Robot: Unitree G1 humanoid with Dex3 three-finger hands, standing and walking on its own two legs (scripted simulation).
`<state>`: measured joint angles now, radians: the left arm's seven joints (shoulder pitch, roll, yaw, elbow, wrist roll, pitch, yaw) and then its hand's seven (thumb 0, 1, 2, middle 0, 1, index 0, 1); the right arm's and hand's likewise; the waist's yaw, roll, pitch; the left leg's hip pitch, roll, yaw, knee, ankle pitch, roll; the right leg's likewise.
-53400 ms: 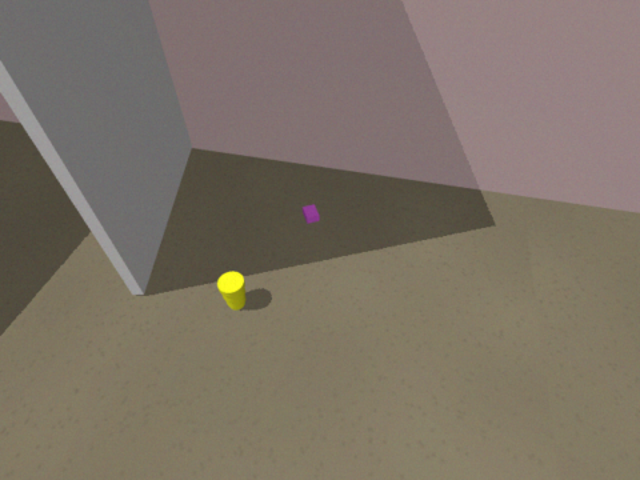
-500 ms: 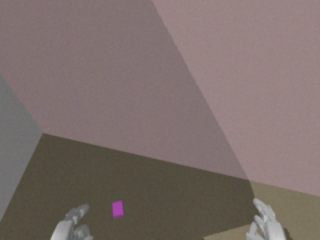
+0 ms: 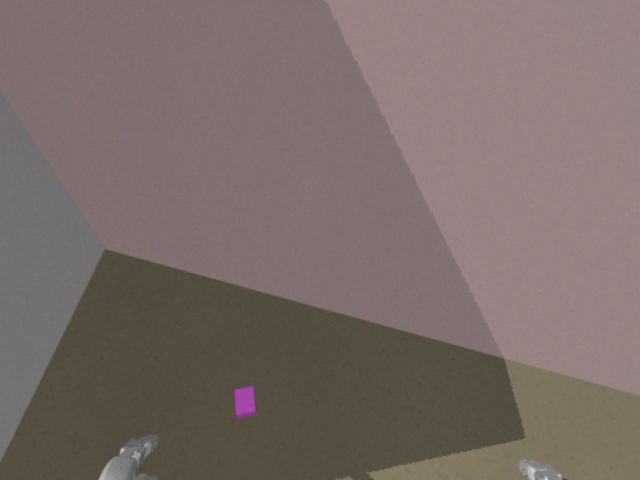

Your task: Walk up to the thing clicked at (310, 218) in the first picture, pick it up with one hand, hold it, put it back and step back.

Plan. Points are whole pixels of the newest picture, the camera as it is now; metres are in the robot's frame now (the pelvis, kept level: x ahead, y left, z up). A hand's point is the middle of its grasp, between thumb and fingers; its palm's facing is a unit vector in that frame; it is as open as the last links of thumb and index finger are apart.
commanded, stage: stand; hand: left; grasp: from above
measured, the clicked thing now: (245, 402) +0.44 +0.26 -0.72
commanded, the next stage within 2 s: none
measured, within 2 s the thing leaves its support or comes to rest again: neither
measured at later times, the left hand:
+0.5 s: hand out of the picture +0.05 +0.24 -0.13, palm faces +0.02 -0.95 -0.32, open 7.4 cm
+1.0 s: hand out of the picture +0.05 +0.24 -0.12, palm faces -0.01 -0.94 -0.33, open 7.4 cm
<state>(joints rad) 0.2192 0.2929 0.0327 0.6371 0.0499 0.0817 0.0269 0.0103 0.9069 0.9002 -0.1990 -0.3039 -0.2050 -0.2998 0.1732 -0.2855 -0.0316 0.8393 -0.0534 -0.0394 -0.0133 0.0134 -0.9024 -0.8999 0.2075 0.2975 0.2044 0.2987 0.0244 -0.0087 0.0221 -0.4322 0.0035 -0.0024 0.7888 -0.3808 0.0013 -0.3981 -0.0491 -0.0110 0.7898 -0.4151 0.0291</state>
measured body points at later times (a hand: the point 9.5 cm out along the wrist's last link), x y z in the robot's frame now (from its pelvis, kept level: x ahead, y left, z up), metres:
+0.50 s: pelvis +0.00 +0.01 +0.04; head +0.00 +0.01 +0.49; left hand +0.05 +0.29 -0.10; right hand +0.07 -0.27 -0.11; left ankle +0.02 +0.12 -0.71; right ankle +0.00 -0.14 -0.71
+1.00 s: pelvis +0.00 +0.00 +0.04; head +0.00 +0.00 +0.49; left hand +0.05 +0.29 -0.10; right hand +0.05 -0.29 -0.10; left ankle +0.02 +0.12 -0.71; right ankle +0.00 -0.14 -0.71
